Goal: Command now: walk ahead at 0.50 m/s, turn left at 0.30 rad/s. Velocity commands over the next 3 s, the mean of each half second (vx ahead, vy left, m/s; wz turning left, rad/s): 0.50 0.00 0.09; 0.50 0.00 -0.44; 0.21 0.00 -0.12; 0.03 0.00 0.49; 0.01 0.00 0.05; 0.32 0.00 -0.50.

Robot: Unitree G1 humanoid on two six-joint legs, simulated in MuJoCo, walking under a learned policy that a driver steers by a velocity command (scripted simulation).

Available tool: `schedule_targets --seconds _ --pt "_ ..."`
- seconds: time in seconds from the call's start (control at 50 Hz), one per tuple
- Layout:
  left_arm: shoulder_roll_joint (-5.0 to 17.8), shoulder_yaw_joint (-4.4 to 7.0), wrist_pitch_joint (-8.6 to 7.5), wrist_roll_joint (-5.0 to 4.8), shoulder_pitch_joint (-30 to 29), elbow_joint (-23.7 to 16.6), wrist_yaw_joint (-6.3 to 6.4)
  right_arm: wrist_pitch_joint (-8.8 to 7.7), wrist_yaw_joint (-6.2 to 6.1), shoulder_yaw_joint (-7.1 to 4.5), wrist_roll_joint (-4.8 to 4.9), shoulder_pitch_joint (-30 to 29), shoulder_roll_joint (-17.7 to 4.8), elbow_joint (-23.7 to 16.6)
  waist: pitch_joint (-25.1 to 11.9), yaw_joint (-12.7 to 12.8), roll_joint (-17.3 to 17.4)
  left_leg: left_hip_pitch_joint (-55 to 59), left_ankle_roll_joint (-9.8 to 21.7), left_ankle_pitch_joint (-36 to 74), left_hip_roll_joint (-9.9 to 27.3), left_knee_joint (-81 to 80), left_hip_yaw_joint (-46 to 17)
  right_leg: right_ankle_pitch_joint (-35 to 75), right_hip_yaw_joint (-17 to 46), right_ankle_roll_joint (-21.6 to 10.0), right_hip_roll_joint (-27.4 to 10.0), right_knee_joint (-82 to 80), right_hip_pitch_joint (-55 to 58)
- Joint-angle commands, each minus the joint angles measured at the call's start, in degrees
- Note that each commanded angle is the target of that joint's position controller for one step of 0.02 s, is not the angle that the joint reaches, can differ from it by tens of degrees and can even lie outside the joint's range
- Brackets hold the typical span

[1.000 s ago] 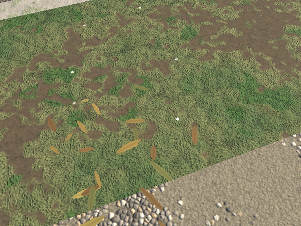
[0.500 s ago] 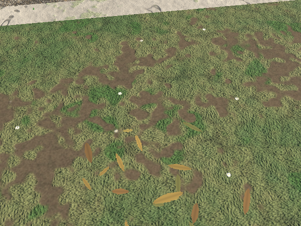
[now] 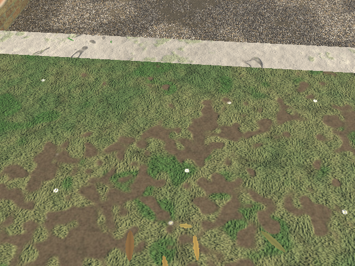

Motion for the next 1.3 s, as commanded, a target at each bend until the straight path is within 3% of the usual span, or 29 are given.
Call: schedule_targets --seconds 0.02,0.08,0.18,0.3,0.36,0.38,0.4,0.42,0.44,0.46,0.48,0.5,0.54,0.62,0.72,0.82,0.88,0.9,0.92,0.94,0.96,0.98,1.0,1.02,1.04,1.1,1.14,1.22,1.3 --pt "5.66 1.50 0.39 0.31 6.73 -0.52 0.23 -1.59 0.31 -1.52 -0.97 -6.02 -5.78 -6.84 0.89 3.35 -6.28 -22.25 -0.25 5.74 7.32 3.28 -0.57 -3.33 22.50 -10.27 -16.84 -15.90 18.47" --pt "6.01 1.46 0.10 -0.32 6.80 0.86 0.06 -1.35 0.91 -0.77 -0.74 -4.74 -2.83 -6.43 0.63 1.51 -8.50 -18.49 -0.86 7.44 8.68 -3.71 2.65 5.77 15.93 -11.11 -14.79 -18.63 14.51" --pt "9.69 2.21 0.77 -1.11 8.64 3.21 0.41 -2.14 1.46 0.63 -1.03 -13.02 -0.49 -8.14 1.37 3.75 -6.88 -15.55 -1.76 20.09 9.13 -21.63 5.68 12.01 8.13 -10.53 -13.70 -20.57 13.49" --pt "11.28 2.25 2.15 -2.03 13.46 6.43 0.35 -2.78 2.66 0.15 -0.10 -20.95 -1.95 -10.59 3.13 5.78 -7.46 -11.38 -0.16 22.56 6.79 -33.11 7.14 12.04 7.48 -8.51 -16.15 -17.92 18.56" --pt "12.17 2.38 3.02 -2.19 12.25 6.95 0.81 -2.98 2.60 -1.38 -0.65 -13.74 -4.67 -8.82 -0.65 0.37 -7.14 1.42 2.87 20.61 4.11 -38.21 9.54 26.54 4.85 -6.08 -14.97 -8.46 19.65" --pt "10.51 1.69 3.00 -1.84 12.64 6.82 0.88 -2.91 2.02 -2.77 -1.08 -5.67 -7.37 -6.70 -5.89 -3.29 -5.68 14.56 4.74 21.33 5.57 -38.20 7.88 28.37 2.85 -4.40 -12.07 2.03 14.77" --pt "6.46 0.01 2.62 0.06 12.29 4.82 0.91 -2.56 1.15 -4.03 -1.99 5.26 -12.38 -5.40 -15.24 -7.21 3.22 31.72 8.84 23.60 19.10 -36.90 -7.03 9.33 0.08 -1.87 -7.81 21.79 2.20" --pt "2.27 -1.22 1.57 -1.15 18.44 4.31 0.73 -2.22 1.52 -4.21 -2.09 6.03 -14.36 -4.78 -20.58 -3.90 17.05 42.87 16.21 11.10 28.72 -44.28 -30.25 -22.78 2.47 0.22 -0.36 37.24 -16.31" --pt "8.86 0.45 1.17 -2.43 14.41 5.01 0.62 -2.29 1.63 -3.00 -1.43 5.18 -9.02 -4.76 -14.80 -5.84 8.62 38.12 14.16 4.48 26.82 -46.78 -28.70 -21.51 7.12 0.02 -3.31 42.92 -21.99" --pt "10.20 1.07 1.03 -3.04 10.13 3.73 0.48 -2.49 1.59 -2.24 -1.13 1.86 -7.13 -4.75 -7.90 -4.95 6.16 31.17 12.05 6.82 24.92 -47.90 -20.05 -15.85 6.36 -0.37 -5.40 42.58 -23.62" --pt "9.18 1.01 1.33 -2.55 8.41 3.76 0.70 -2.70 1.78 -1.70 -1.40 -1.85 -5.62 -4.82 -4.70 -2.97 2.67 24.44 10.85 11.56 22.32 -49.61 -14.23 -11.23 5.43 0.10 -7.56 40.44 -21.23" --pt "8.53 1.23 1.87 -1.86 7.92 3.75 0.79 -3.02 2.01 -1.37 -1.63 -4.52 -4.09 -4.70 -1.93 -1.37 2.88 19.44 10.34 15.13 20.30 -51.68 -9.66 -8.14 5.36 0.61 -8.84 37.85 -19.50" --pt "6.23 1.13 3.29 -2.03 10.05 4.52 0.79 -4.05 2.08 -1.43 -2.11 -6.57 -3.17 -3.79 -0.79 1.05 4.10 13.61 9.97 20.37 18.75 -55.14 -3.71 -4.50 5.54 1.45 -9.91 36.47 -14.65" --pt "4.49 1.16 4.44 -1.74 6.60 3.10 0.92 -4.90 1.33 -2.24 -2.50 -5.90 -4.53 -1.10 1.77 1.44 1.33 13.10 10.04 30.24 18.77 -57.31 4.79 3.20 7.15 2.73 -9.55 30.85 -18.77" --pt "2.89 0.42 3.98 -1.36 -1.81 0.38 -0.72 -4.25 0.33 -2.75 -1.98 -4.32 -6.53 1.09 4.25 -1.38 0.22 15.22 7.96 31.10 17.72 -58.39 13.20 15.32 2.80 1.79 -8.55 15.02 -17.30" --pt "2.90 0.17 4.00 -1.50 -9.22 -4.26 -2.43 -2.32 -0.10 -3.54 -0.74 -0.31 -8.51 3.93 6.39 -3.50 0.02 24.94 6.72 36.48 20.77 -54.44 16.31 9.47 -1.17 -1.05 -7.52 7.54 -19.77" --pt "5.28 1.48 4.40 -1.48 -5.76 -5.24 -2.90 -1.03 -0.73 -4.16 -0.28 -1.65 -10.85 3.80 1.95 -0.01 3.07 27.55 4.76 62.16 20.75 -43.75 18.82 0.53 -6.26 -4.30 -2.56 6.95 -10.56" --pt "7.24 2.65 4.56 -1.61 0.24 -4.08 -2.74 -0.51 -0.98 -4.27 -0.20 -2.36 -11.44 3.62 -1.51 3.52 3.44 26.35 3.86 68.47 19.84 -35.07 19.74 -0.88 -7.51 -5.85 -0.07 6.02 -2.61" --pt "10.53 4.56 4.72 -1.67 9.66 -1.76 -1.99 -0.37 -1.25 -3.93 -0.01 -3.10 -11.03 3.29 -6.31 8.59 1.97 19.90 1.83 64.71 17.46 -22.29 20.98 2.78 -6.44 -8.17 1.79 1.85 11.96" --pt "16.18 6.19 5.37 -1.76 16.55 -0.39 -0.57 -1.06 -1.20 -2.44 -1.92 -1.21 -6.99 1.91 -11.57 9.52 -8.19 3.51 -0.82 34.51 13.63 -3.34 20.83 6.39 10.40 -12.15 -8.90 1.46 29.53" --pt "19.24 6.12 4.63 -1.90 13.11 -2.28 -0.72 -3.03 -0.22 -0.41 -2.14 2.08 -1.38 -1.04 -19.02 3.54 -18.20 -18.58 -3.74 -8.18 0.86 15.25 10.53 -5.12 44.49 -24.15 -21.33 -8.33 45.01" --pt "13.97 4.70 4.09 -1.57 14.11 -2.75 -1.06 -5.13 0.76 -1.52 -0.18 -4.53 -6.96 -1.63 -19.33 8.05 -9.40 -24.60 -2.20 -6.14 4.07 17.08 1.10 -8.23 44.28 -21.51 -21.19 -13.01 44.55" --pt "11.51 3.99 3.51 -1.27 12.38 -2.48 -1.01 -6.04 1.11 -1.60 1.27 -8.59 -7.57 -3.19 -11.39 7.41 -7.36 -26.60 -0.85 -1.40 6.25 14.16 1.98 -5.33 35.72 -19.05 -19.23 -13.17 37.71" --pt "10.37 3.50 3.22 -1.20 8.00 -3.11 -1.04 -6.25 0.61 -1.47 0.32 -9.20 -6.76 -2.97 -5.23 4.04 -1.93 -23.95 -0.99 2.45 8.54 8.76 2.46 5.84 28.66 -16.97 -16.68 -12.98 27.82" --pt "8.46 2.97 3.18 -0.93 4.21 -4.08 -0.77 -5.77 0.09 -2.04 -1.34 -8.88 -7.65 -2.33 -2.99 1.91 -1.88 -19.90 -1.78 4.05 10.13 4.49 2.80 17.34 22.94 -15.73 -14.75 -12.72 20.92" --pt "9.19 3.12 3.31 -0.29 1.97 -4.99 0.16 -3.40 -0.23 -2.10 -2.46 -6.15 -6.24 -2.05 -2.44 -1.20 -2.96 -12.83 -4.61 5.83 9.82 -0.95 4.13 36.94 15.85 -15.49 -11.89 -12.96 10.75" --pt "10.28 3.35 3.62 -0.34 2.45 -4.16 1.00 -2.47 -0.51 -1.50 -2.48 -6.67 -4.50 -2.03 -2.89 -1.34 -3.83 -12.25 -6.02 10.55 8.20 -7.77 5.68 42.32 11.30 -14.44 -9.99 -12.40 8.62" --pt "7.46 2.07 4.62 -0.65 4.49 -1.69 2.12 -2.71 0.66 -0.13 -1.85 -11.63 -2.21 -1.60 -5.40 2.25 -6.84 -6.50 -5.47 29.00 7.18 -24.27 6.97 36.75 5.36 -9.92 -7.38 -11.66 9.75" --pt "7.72 1.56 4.32 0.62 4.90 0.67 1.82 -3.17 1.94 -0.71 -1.38 -14.21 -4.39 -2.15 -3.67 3.48 -6.96 -6.01 -2.40 28.93 7.09 -30.53 5.63 32.20 7.24 -9.54 -11.61 -9.69 14.75"
Next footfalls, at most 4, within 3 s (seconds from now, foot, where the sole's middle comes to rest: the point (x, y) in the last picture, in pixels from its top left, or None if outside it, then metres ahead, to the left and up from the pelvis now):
0.38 left None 0.35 0.16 -0.77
0.92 right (215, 233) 0.62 -0.11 -0.77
1.38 left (184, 178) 0.88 0.01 -0.77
1.76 right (235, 197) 0.78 -0.20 -0.77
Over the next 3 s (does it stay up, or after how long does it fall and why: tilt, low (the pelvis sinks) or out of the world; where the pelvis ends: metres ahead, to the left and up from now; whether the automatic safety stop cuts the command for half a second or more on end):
stays up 0.86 -0.11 0.01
